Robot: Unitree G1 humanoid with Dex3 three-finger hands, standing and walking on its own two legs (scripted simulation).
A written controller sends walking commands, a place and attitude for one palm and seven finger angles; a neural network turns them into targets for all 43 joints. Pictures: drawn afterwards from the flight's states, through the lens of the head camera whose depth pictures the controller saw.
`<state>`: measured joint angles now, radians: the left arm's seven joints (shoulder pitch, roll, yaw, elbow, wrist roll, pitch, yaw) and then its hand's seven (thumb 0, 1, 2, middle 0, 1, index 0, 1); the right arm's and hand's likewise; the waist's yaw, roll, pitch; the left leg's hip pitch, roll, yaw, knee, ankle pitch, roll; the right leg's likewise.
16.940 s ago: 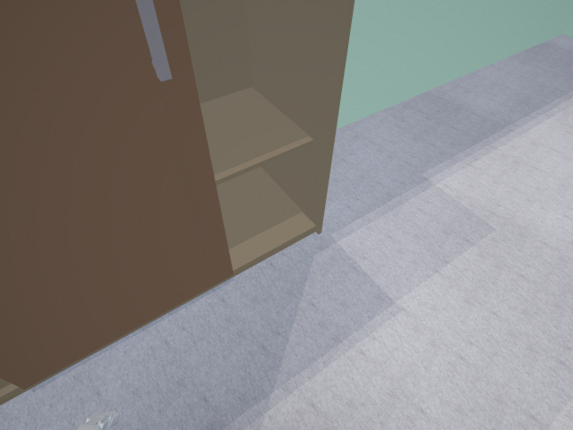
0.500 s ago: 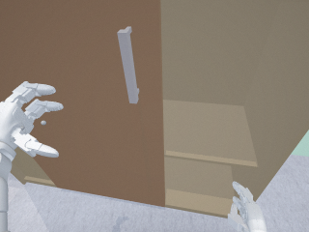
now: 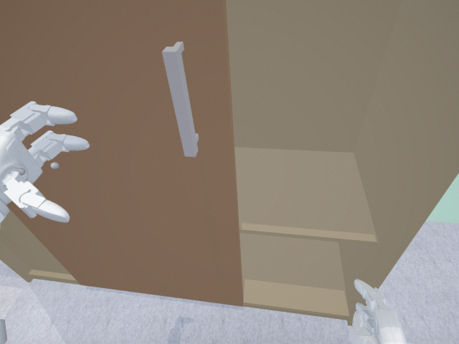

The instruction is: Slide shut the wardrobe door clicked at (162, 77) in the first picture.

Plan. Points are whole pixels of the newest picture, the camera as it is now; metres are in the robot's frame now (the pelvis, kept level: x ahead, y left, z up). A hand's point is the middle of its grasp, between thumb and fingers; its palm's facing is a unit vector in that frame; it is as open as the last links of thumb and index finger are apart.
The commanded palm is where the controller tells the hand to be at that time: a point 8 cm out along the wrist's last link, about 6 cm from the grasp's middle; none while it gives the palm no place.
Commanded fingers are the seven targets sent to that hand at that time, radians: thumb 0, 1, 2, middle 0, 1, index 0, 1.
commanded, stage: raise the hand with hooked fingers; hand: left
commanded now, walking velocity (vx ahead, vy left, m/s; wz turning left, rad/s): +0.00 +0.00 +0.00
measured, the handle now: (185, 103) +0.45 +0.12 +0.24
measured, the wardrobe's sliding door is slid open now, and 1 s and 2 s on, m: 0.43 0.43 0.43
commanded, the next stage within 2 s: move the hooked fingers beside the handle in 0.22 s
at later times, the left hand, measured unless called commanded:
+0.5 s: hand (17, 143) +0.26 +0.29 +0.29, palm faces +0.10 -0.98 -0.14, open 13.9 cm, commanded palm +0.25 +0.31 +0.26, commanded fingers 0.00 -0.50 0.30 -0.30 -1.20 -0.30 -1.20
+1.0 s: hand (81, 151) +0.32 +0.26 +0.23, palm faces +0.06 -0.99 -0.12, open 14.0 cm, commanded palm +0.29 +0.29 +0.25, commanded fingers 0.00 -0.50 0.30 -0.30 -1.20 -0.30 -1.20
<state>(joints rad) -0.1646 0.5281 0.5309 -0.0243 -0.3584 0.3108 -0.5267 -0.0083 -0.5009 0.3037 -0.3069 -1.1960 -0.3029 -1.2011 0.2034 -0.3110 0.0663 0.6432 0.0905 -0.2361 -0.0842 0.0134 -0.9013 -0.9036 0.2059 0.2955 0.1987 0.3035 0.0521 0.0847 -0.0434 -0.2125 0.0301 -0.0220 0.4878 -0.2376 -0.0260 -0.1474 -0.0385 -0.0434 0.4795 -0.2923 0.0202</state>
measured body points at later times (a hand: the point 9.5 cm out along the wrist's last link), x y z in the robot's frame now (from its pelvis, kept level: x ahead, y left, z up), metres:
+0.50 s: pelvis +0.00 +0.00 +0.00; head -0.04 -0.03 +0.45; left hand +0.25 +0.34 +0.29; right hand +0.21 -0.21 -0.07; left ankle +0.02 +0.14 -0.74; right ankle -0.02 -0.13 -0.74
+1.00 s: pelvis +0.00 -0.01 +0.00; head -0.02 -0.04 +0.45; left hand +0.31 +0.31 +0.24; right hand +0.18 -0.24 -0.09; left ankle +0.02 +0.14 -0.74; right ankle -0.02 -0.13 -0.74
